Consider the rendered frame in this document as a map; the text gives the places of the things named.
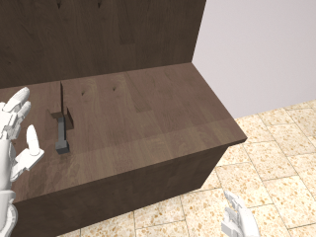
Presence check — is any right robot hand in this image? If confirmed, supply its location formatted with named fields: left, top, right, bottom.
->
left=221, top=191, right=261, bottom=237

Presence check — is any counter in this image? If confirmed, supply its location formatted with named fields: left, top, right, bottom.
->
left=0, top=0, right=248, bottom=237

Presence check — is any left robot hand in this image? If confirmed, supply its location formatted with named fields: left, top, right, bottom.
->
left=0, top=87, right=44, bottom=191

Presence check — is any robot left forearm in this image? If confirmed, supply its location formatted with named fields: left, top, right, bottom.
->
left=0, top=190, right=18, bottom=237

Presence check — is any tap lever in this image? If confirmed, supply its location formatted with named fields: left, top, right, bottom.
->
left=55, top=116, right=70, bottom=155

